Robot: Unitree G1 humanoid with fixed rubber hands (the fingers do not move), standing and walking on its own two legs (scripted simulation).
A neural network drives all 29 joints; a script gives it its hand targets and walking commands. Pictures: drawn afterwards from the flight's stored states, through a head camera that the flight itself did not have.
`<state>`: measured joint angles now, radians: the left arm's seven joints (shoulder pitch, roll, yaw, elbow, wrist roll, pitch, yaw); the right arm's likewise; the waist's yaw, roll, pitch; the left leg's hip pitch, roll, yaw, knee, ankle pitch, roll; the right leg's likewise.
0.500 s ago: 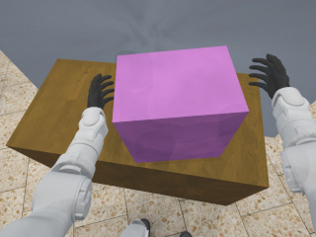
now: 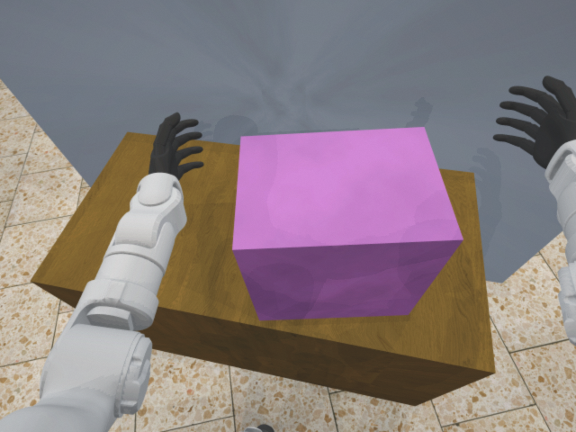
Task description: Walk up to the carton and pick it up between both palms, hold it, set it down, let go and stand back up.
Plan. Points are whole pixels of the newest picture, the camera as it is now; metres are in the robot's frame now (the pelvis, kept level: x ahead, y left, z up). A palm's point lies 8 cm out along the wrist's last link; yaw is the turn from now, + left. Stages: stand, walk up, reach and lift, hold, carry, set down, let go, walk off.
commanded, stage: set down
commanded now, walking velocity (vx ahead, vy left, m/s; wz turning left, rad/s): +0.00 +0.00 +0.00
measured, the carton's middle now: (332, 234) +0.44 +0.02 -0.06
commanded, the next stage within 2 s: none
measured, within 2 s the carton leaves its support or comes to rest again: neither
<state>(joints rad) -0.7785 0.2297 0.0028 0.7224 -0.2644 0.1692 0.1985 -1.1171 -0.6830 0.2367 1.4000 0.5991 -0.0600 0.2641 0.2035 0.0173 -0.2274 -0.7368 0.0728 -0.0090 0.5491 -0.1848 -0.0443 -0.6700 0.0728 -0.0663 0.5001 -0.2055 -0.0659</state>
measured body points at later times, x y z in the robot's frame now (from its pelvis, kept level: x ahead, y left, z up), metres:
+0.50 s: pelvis +0.00 +0.00 +0.01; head +0.05 -0.01 +0.45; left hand +0.39 +0.25 +0.10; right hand +0.48 -0.24 +0.12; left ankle +0.03 +0.14 -0.72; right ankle +0.00 -0.08 -0.72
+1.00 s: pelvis +0.00 +0.00 +0.01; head +0.05 +0.00 +0.46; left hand +0.34 +0.22 +0.05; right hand +0.41 -0.26 +0.05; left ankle +0.03 +0.14 -0.72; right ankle +0.00 -0.08 -0.72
